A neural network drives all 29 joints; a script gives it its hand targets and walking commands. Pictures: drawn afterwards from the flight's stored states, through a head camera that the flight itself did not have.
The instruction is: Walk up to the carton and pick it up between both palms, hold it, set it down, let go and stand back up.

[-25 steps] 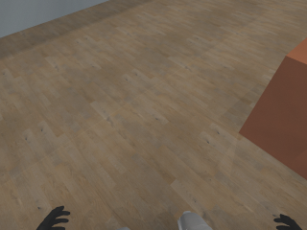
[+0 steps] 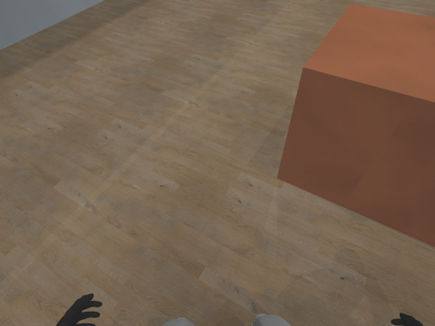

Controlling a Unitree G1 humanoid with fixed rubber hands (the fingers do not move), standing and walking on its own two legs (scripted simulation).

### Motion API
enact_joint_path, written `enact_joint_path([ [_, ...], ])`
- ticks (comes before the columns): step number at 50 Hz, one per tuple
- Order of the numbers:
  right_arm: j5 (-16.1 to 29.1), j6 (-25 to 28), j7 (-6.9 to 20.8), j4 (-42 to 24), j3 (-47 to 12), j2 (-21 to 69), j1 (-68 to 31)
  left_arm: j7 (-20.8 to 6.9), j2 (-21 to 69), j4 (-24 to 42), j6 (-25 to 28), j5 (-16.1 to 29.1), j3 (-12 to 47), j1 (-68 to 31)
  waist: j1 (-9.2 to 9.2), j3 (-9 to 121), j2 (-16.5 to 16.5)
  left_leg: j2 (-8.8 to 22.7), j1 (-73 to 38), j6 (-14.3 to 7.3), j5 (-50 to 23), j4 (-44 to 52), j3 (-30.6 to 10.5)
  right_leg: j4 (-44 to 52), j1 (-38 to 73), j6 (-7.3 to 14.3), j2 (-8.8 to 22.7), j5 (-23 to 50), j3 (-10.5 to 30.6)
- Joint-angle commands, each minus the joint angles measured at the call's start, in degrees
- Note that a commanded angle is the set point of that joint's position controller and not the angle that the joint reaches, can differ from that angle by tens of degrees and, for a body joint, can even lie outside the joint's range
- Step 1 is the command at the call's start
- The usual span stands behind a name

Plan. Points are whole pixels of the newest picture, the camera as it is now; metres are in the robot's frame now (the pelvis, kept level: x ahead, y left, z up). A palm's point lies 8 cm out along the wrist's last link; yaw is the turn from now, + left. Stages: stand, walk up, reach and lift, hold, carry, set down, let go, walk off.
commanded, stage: walk up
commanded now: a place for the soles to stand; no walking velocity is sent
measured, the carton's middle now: out of the picture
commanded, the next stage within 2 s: none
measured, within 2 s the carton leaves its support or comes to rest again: neither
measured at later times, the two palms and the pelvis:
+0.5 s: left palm (157, 249) +0.28 +0.15 -0.07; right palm out of the picture +0.10 -0.46 -0.08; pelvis +0.09 -0.12 -0.01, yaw -14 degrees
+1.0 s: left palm (218, 197) +0.42 +0.02 -0.08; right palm out of the picture +0.07 -0.58 -0.08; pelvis +0.16 -0.24 -0.02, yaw -24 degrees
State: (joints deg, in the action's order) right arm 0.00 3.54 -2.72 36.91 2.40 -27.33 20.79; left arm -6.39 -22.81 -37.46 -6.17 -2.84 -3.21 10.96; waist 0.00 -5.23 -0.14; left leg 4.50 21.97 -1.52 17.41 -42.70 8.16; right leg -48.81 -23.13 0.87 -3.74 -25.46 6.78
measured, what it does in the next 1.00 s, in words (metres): steps to the right, turning right: right foot, then left foot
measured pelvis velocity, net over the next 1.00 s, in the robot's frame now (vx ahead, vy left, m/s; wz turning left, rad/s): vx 0.16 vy -0.24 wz -0.42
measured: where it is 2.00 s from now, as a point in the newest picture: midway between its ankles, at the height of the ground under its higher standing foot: (328, 300)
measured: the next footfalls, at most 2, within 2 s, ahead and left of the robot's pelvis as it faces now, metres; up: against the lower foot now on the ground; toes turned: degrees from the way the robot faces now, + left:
right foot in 0.30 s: +0.13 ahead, -0.24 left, +0.00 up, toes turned -10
left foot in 0.62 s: +0.27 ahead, -0.01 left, +0.00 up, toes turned -8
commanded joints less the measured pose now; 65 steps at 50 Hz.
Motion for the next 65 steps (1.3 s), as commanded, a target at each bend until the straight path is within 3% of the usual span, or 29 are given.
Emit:
enact_joint_path([
  [1,-4.4,1.5,-2.7,-5.4,7.3,-18.9,7.2,0.8,-13.9,11.7,2.0,-0.1,-5.7,-9.0,3.25,3.4,-0.2,31.3,-21.0,-14.5,24.8,31.1,-36.9,-16.1,-26.0,-1.2,6.3,-3.5,3.7],
  [3,-4.5,2.3,-2.7,-5.7,6.9,-16.2,5.6,-0.2,-13.1,9.5,2.1,-0.6,-5.9,-5.9,1.61,3.6,0.6,25.6,-18.4,-11.3,18.1,29.1,-24.4,-18.9,-21.7,-2.1,7.9,1.3,1.6],
  [5,-4.1,2.5,-2.3,-6.4,7.0,-15.5,3.8,-1.3,-12.0,8.2,2.4,-0.1,-5.6,-3.5,1.35,3.4,-7.1,21.3,-16.6,-9.9,9.5,27.4,-13.3,-16.3,-17.8,-2.3,8.9,3.6,-2.9],
  [9,-4.3,1.8,-2.3,-6.6,7.6,-15.5,4.4,-2.3,-10.1,8.3,2.5,0.3,-4.3,-6.9,2.86,1.6,-8.1,21.9,-15.1,-10.3,7.4,26.0,-5.5,-7.8,-14.7,-1.0,10.2,3.0,-7.3],
  [12,-4.0,0.9,-1.5,-6.6,7.6,-16.7,1.6,-2.2,-10.4,7.4,3.5,1.2,-4.2,-3.6,0.97,1.7,-10.3,20.6,-10.2,-8.6,11.7,22.7,1.1,3.4,-3.0,0.3,9.2,4.2,-10.5],
  [14,-3.2,-0.1,-0.8,-7.7,6.9,-15.6,-1.1,-1.1,-13.4,4.6,4.1,0.7,-4.6,3.6,-4.09,5.7,-3.7,17.4,-4.8,-5.6,12.3,6.4,6.5,10.3,12.6,1.2,5.1,4.0,-11.9],
  [15,-3.3,-0.8,0.0,-8.2,5.7,-11.7,0.1,-0.1,-17.0,1.8,4.7,0.2,-5.5,9.4,-6.16,7.4,8.9,12.3,0.3,-3.8,10.3,-13.7,9.3,16.4,18.6,3.9,4.9,0.2,-2.4],
  [16,-1.8,-0.7,0.8,-12.2,4.4,-7.4,-3.2,1.1,-23.1,1.9,4.7,0.3,-6.7,9.8,-7.33,5.4,24.2,1.0,15.2,-0.5,24.9,-27.1,4.2,25.7,18.8,8.3,12.8,4.9,22.7],
  [17,0.4,-0.6,0.6,-13.9,4.8,-9.8,-7.5,2.0,-24.2,3.3,4.9,1.5,-6.7,9.6,-7.94,3.3,21.4,-1.3,21.5,0.5,24.1,-29.8,-6.6,33.0,17.9,12.7,18.0,9.3,37.5],
  [19,1.1,0.3,0.8,-11.2,5.1,-12.4,-3.3,3.6,-21.8,4.3,4.4,1.6,-6.1,6.7,-4.53,3.7,12.4,0.9,19.7,-0.1,17.7,-27.6,-10.3,28.0,20.7,14.0,16.5,18.1,30.8],
  [22,0.2,0.8,0.3,-6.6,4.6,-11.5,-1.0,3.8,-18.1,4.5,3.9,1.3,-4.7,4.6,-3.33,7.0,13.1,0.6,13.6,0.1,14.5,-20.1,-9.3,23.1,19.1,12.1,12.8,27.1,23.3],
  [27,0.8,0.3,-0.7,-6.3,4.0,-10.7,-1.1,3.5,-16.7,6.2,2.8,1.3,-4.2,2.4,-3.06,2.8,12.7,-0.8,8.1,-0.2,12.5,-7.5,-6.3,22.9,8.5,13.0,13.8,20.4,21.1],
  [29,1.0,0.4,-0.8,-5.0,4.2,-10.2,2.3,2.9,-16.8,7.1,2.6,1.3,-4.0,-1.6,-0.41,2.7,11.6,-2.0,-2.7,-0.9,5.8,-0.9,-4.8,21.1,0.1,11.3,12.1,12.8,17.3],
  [31,-0.1,0.6,-1.6,-1.7,5.3,-12.1,12.9,2.2,-12.5,7.9,2.9,1.6,-2.4,-7.2,6.28,6.6,6.3,-2.8,-25.4,-2.5,0.1,8.1,-5.7,10.2,-14.8,6.8,7.3,6.2,10.3],
  [32,-1.7,0.7,-2.4,-1.7,6.7,-17.9,17.0,2.1,-9.5,9.8,3.6,1.5,-1.9,-8.1,9.87,11.7,-6.1,12.9,-32.0,-8.0,18.2,18.0,-27.9,-8.6,-23.1,2.8,0.7,4.1,2.8],
  [33,-3.0,0.3,-3.0,-3.3,7.4,-21.5,12.9,2.6,-11.5,11.8,3.0,0.4,-3.2,-7.9,8.06,8.3,-10.8,29.0,-25.7,-14.9,26.4,28.9,-45.7,-19.2,-27.1,0.1,0.0,-11.2,0.8],
  [34,-3.2,0.4,-3.3,-4.0,7.3,-21.5,10.7,2.9,-15.9,12.7,2.3,-0.1,-4.6,-9.8,6.56,2.5,-3.9,30.8,-21.1,-16.9,27.5,30.4,-47.1,-22.6,-27.5,-0.4,3.4,-11.0,4.6],
  [36,-3.0,1.1,-3.1,-4.2,6.6,-20.1,9.0,1.9,-14.3,10.9,2.3,-0.1,-4.5,-6.3,3.66,0.3,-0.6,26.7,-17.5,-14.4,19.8,26.4,-33.4,-23.9,-25.6,-0.9,6.3,-4.4,4.1],
  [38,-3.1,1.7,-3.0,-4.9,6.7,-18.3,5.8,0.7,-14.4,8.9,2.6,0.1,-5.5,-2.6,2.52,2.8,-5.3,22.7,-15.5,-12.5,15.3,25.1,-21.9,-24.2,-19.6,-2.2,6.1,-0.8,2.2],
  [45,-3.3,1.0,-2.6,-7.5,8.3,-20.0,-0.1,-1.7,-14.0,9.9,2.4,1.7,-5.2,-4.3,1.95,-3.0,-12.2,21.6,-8.3,-9.5,21.5,25.5,-6.9,-3.9,-9.3,-1.4,10.2,0.6,-6.3],
  [48,-3.8,-0.2,-2.0,-8.0,7.4,-16.2,-5.0,-1.3,-15.1,4.5,3.6,2.2,-6.4,9.4,-6.49,3.7,-4.4,15.7,5.2,-5.9,24.5,5.4,3.1,4.9,17.6,0.4,5.1,2.8,-11.2],
  [49,-4.2,-1.0,-1.2,-8.7,6.2,-11.6,-4.8,-0.3,-18.7,2.1,4.2,1.8,-7.5,15.0,-9.21,2.9,9.2,9.3,11.8,-4.9,21.1,-17.6,6.9,12.1,22.0,1.5,2.7,-4.5,-6.3],
  [50,-3.1,-0.9,-0.4,-11.5,4.1,-6.3,-6.2,1.4,-22.3,2.5,4.4,1.6,-7.8,15.1,-9.64,1.3,22.0,1.5,19.5,-2.3,26.6,-33.4,1.9,21.3,16.6,3.3,10.0,-6.4,16.4],
  [51,0.2,-0.7,-0.7,-14.4,5.4,-10.3,-9.5,2.5,-23.8,5.0,4.9,2.2,-7.5,12.4,-9.35,0.5,20.2,-3.7,22.4,-1.1,23.3,-35.2,-9.0,37.5,11.9,7.6,17.2,-5.7,40.7],
  [52,1.6,-1.0,-0.8,-13.3,6.1,-12.5,-8.3,3.3,-22.8,6.2,4.8,2.9,-7.3,8.0,-6.09,-2.4,12.3,-1.3,20.3,-1.5,18.1,-34.2,-13.9,39.4,8.7,8.4,19.0,-9.0,42.0],
  [54,1.0,-0.8,-0.9,-8.1,5.7,-13.5,-1.8,4.6,-20.3,5.6,4.8,1.8,-6.4,5.6,-2.38,-0.9,11.5,1.8,18.4,-1.4,13.0,-29.7,-10.3,30.3,14.2,9.5,15.7,6.4,30.9],
  [59,0.5,0.1,-1.4,-5.6,4.1,-11.7,-2.4,4.6,-17.0,6.9,4.4,1.8,-5.0,5.4,-2.79,0.1,11.6,1.1,13.4,-1.2,13.9,-15.1,-6.9,22.3,11.8,10.8,14.1,25.2,20.3],
  [62,0.6,0.0,-1.8,-5.3,4.2,-11.4,-2.4,4.1,-16.1,7.8,3.6,1.4,-5.0,3.9,-2.97,1.1,12.2,-0.5,8.8,-1.6,11.0,-9.8,-6.1,21.5,7.9,10.3,13.5,21.3,19.9],
  [65,0.5,0.5,-2.2,-2.1,4.7,-11.3,5.7,3.3,-14.4,9.2,3.0,1.3,-4.3,-2.8,2.04,0.9,9.5,-2.5,-11.3,-2.5,2.5,2.6,-2.4,15.6,-7.8,7.8,10.0,9.7,10.8],
])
